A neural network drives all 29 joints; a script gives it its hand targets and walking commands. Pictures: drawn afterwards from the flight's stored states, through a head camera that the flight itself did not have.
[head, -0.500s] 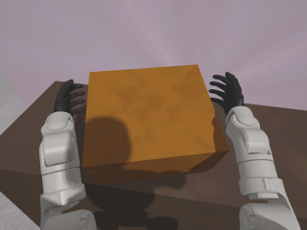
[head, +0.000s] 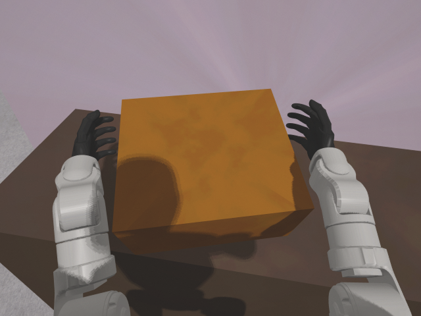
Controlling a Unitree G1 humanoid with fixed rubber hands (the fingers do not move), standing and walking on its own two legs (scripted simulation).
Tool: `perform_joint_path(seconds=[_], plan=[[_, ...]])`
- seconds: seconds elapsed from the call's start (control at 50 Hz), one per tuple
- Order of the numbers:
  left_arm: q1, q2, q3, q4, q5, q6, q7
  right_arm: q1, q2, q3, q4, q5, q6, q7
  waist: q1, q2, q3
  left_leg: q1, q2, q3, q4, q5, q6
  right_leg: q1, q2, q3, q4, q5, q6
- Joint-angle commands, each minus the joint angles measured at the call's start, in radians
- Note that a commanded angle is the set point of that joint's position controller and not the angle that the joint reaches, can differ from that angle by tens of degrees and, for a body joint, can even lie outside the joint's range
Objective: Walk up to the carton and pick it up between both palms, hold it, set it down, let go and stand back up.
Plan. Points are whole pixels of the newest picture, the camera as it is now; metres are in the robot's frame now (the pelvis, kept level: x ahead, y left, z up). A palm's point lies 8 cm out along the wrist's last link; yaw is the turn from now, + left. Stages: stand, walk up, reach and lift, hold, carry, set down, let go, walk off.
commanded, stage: hold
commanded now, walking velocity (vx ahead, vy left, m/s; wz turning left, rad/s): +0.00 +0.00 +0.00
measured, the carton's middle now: (205, 168) +0.39 +0.00 +0.09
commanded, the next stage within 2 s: none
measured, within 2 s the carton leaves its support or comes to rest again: neither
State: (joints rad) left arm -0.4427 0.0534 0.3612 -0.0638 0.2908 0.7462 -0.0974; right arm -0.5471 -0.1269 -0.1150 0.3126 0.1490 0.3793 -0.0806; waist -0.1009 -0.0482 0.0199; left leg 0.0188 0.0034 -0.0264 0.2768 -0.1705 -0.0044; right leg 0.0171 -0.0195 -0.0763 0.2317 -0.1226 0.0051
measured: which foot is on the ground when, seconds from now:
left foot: down 0.00-1.00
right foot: down 0.00-1.00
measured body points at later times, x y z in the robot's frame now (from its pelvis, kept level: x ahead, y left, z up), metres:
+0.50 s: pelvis -0.01 +0.00 +0.00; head -0.06 +0.02 +0.45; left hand +0.35 +0.20 +0.18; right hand +0.35 -0.20 +0.20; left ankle +0.00 +0.12 -0.75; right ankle +0.01 -0.12 -0.75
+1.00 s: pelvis +0.00 +0.00 +0.00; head -0.04 +0.02 +0.45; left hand +0.35 +0.21 +0.17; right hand +0.35 -0.20 +0.19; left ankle +0.00 +0.12 -0.75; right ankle +0.01 -0.12 -0.75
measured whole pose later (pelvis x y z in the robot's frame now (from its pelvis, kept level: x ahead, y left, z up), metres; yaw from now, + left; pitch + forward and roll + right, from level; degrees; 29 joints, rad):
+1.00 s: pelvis +0.00 +0.00 +0.00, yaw +0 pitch -8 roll -1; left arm -0.40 0.05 0.34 -0.12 0.29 0.76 -0.09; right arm -0.50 -0.13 -0.10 0.27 0.17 0.38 -0.09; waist -0.11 -0.05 0.03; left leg 0.03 0.00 -0.02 0.28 -0.17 0.00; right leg 0.03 -0.02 -0.08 0.23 -0.13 0.01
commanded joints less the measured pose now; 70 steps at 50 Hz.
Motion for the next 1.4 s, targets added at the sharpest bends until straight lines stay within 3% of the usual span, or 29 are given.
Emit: perform_joint_path(seconds=[0.0,0.04,0.2,0.3,0.4,0.54,0.62,0.64,0.78,0.8,0.82,0.92,1.04,1.06,1.1,1.2,1.36,1.38], plan=[[-0.543,-0.31,-0.421,-0.163,-0.192,-0.063,-0.174,-0.506,0.34,0.356,-0.235,0.111,-0.034,0.157,-0.001,0.057,-0.308,-0.05,-0.054,0.061,-0.023,0.298,-0.051,0.199,0.057,-0.017,0.034,0.251,-0.004],[-0.534,-0.319,-0.438,-0.2,-0.2,-0.063,-0.169,-0.517,0.336,0.368,-0.274,0.118,-0.042,0.159,-0.001,0.063,-0.339,-0.029,-0.049,0.06,-0.012,0.335,-0.054,0.202,0.06,-0.017,0.036,0.273,-0.009],[-0.537,-0.298,-0.415,-0.162,-0.187,-0.05,-0.175,-0.489,0.333,0.345,-0.218,0.101,-0.025,0.159,-0.002,0.052,-0.263,-0.071,-0.048,0.067,-0.042,0.242,-0.047,0.179,0.048,-0.008,0.022,0.205,-0.009],[-0.562,-0.314,-0.428,-0.172,-0.194,-0.055,-0.169,-0.529,0.337,0.344,-0.244,0.1,-0.037,0.164,-0.003,0.054,-0.307,-0.065,-0.045,0.064,-0.042,0.228,-0.044,0.19,0.055,-0.011,0.02,0.169,-0.018],[-0.587,-0.316,-0.404,-0.102,-0.179,-0.053,-0.173,-0.55,0.342,0.313,-0.187,0.074,-0.03,0.177,0.004,0.059,-0.252,-0.112,-0.045,0.073,-0.071,0.108,-0.03,0.152,0.05,-0.006,0.009,0.059,-0.02],[-0.642,-0.305,-0.381,-0.038,-0.179,-0.075,-0.174,-0.593,0.379,0.314,-0.143,0.055,-0.038,0.182,0.019,0.028,-0.274,-0.137,-0.054,0.082,-0.076,0.056,-0.011,0.158,0.039,0.006,0.012,0.043,-0.01],[-0.631,-0.308,-0.389,-0.064,-0.187,-0.086,-0.175,-0.579,0.387,0.329,-0.164,0.07,-0.045,0.176,0.02,0.035,-0.318,-0.108,-0.055,0.078,-0.056,0.139,-0.02,0.184,0.039,0.0,0.021,0.135,-0.003],[-0.624,-0.308,-0.383,-0.036,-0.184,-0.082,-0.18,-0.555,0.387,0.322,-0.124,0.062,-0.038,0.17,0.006,0.027,-0.295,-0.099,-0.057,0.079,-0.056,0.145,-0.024,0.173,0.04,-0.001,0.02,0.134,-0.003],[-0.548,-0.308,-0.417,-0.148,-0.194,-0.08,-0.187,-0.501,0.359,0.375,-0.241,0.106,-0.047,0.144,-0.003,0.052,-0.336,-0.031,-0.052,0.068,-0.014,0.334,-0.049,0.219,0.046,-0.016,0.043,0.337,0.007],[-0.537,-0.308,-0.411,-0.127,-0.188,-0.074,-0.189,-0.484,0.354,0.365,-0.227,0.102,-0.041,0.14,-0.018,0.054,-0.298,-0.035,-0.054,0.069,-0.019,0.325,-0.054,0.208,0.045,-0.016,0.032,0.322,0.005],[-0.557,-0.306,-0.431,-0.188,-0.2,-0.08,-0.186,-0.486,0.358,0.368,-0.257,0.107,-0.045,0.139,-0.02,0.069,-0.323,-0.025,-0.051,0.069,-0.012,0.341,-0.058,0.206,0.046,-0.019,0.041,0.316,0.002],[-0.513,-0.311,-0.451,-0.215,-0.198,-0.055,-0.173,-0.466,0.316,0.359,-0.276,0.116,-0.039,0.147,-0.021,0.088,-0.307,0.005,-0.039,0.058,-0.006,0.383,-0.072,0.174,0.058,-0.024,0.027,0.26,-0.015],[-0.52,-0.292,-0.429,-0.213,-0.192,-0.053,-0.165,-0.499,0.317,0.363,-0.287,0.115,-0.034,0.156,0.006,0.067,-0.3,-0.032,-0.042,0.061,-0.024,0.305,-0.055,0.183,0.052,-0.015,0.025,0.226,-0.014],[-0.511,-0.291,-0.419,-0.172,-0.18,-0.045,-0.167,-0.491,0.32,0.359,-0.253,0.105,-0.028,0.157,0.004,0.057,-0.269,-0.036,-0.038,0.068,-0.038,0.273,-0.052,0.169,0.048,-0.015,0.018,0.205,-0.012],[-0.543,-0.292,-0.431,-0.206,-0.19,-0.05,-0.17,-0.48,0.335,0.347,-0.231,0.104,-0.027,0.162,-0.002,0.072,-0.279,-0.046,-0.042,0.068,-0.038,0.252,-0.052,0.166,0.047,-0.007,0.023,0.188,-0.013],[-0.574,-0.302,-0.389,-0.095,-0.171,-0.051,-0.175,-0.532,0.348,0.323,-0.175,0.075,-0.029,0.178,0.016,0.051,-0.223,-0.101,-0.046,0.077,-0.076,0.108,-0.028,0.14,0.043,-0.003,0.006,0.059,-0.017],[-0.656,-0.31,-0.364,0.017,-0.169,-0.086,-0.178,-0.601,0.388,0.296,-0.1,0.039,-0.049,0.186,0.027,0.033,-0.253,-0.158,-0.053,0.084,-0.087,-0.005,-0.004,0.133,0.036,0.008,0.0,-0.018,-0.011],[-0.679,-0.317,-0.39,-0.039,-0.188,-0.099,-0.177,-0.602,0.4,0.301,-0.124,0.043,-0.059,0.186,0.023,0.034,-0.296,-0.138,-0.057,0.084,-0.08,0.028,-0.006,0.145,0.036,0.005,0.009,0.007,-0.01]])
